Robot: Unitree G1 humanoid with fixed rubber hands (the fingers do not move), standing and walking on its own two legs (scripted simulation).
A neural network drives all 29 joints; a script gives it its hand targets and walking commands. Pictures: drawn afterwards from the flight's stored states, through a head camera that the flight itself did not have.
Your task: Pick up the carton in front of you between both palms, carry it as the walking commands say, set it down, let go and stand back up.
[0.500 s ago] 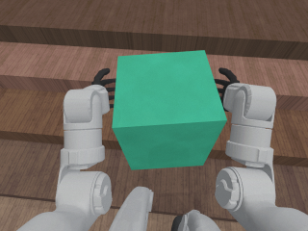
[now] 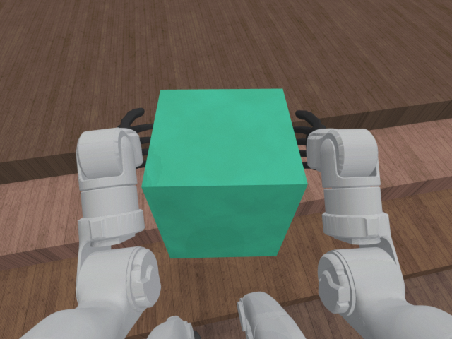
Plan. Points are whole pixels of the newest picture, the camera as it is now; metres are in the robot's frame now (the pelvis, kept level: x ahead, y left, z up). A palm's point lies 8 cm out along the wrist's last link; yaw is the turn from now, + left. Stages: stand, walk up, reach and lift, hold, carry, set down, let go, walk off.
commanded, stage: carry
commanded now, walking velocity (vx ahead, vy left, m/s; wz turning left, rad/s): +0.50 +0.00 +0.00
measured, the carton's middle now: (222, 179) +0.37 -0.03 +0.05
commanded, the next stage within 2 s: none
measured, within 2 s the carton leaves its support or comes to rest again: neither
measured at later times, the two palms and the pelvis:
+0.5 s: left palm (130, 2) +0.64 +0.10 +0.25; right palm out of the picture +0.67 -0.20 +0.24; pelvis +0.29 -0.09 +0.11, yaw +1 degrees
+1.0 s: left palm out of the picture +0.97 +0.10 +0.37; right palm out of the picture +0.94 -0.20 +0.37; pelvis +0.58 -0.03 +0.21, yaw +0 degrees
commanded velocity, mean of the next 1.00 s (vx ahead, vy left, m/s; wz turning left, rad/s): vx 0.50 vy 0.00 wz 0.00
